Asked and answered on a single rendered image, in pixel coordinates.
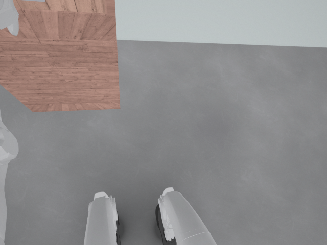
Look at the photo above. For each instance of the cabinet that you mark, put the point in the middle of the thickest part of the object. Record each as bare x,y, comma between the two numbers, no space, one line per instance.
62,60

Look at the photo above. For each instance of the left robot upper arm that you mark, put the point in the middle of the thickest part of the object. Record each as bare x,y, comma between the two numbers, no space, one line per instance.
8,151

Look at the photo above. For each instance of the left robot thigh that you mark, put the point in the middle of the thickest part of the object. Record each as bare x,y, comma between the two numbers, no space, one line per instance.
102,215

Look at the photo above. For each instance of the left robot hand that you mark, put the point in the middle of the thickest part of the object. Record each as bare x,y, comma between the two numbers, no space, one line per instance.
9,16

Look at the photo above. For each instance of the drawer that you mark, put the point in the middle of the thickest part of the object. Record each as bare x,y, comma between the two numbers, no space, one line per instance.
90,6

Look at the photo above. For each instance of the robot right foot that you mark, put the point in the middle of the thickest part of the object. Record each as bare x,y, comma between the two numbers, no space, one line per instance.
161,228

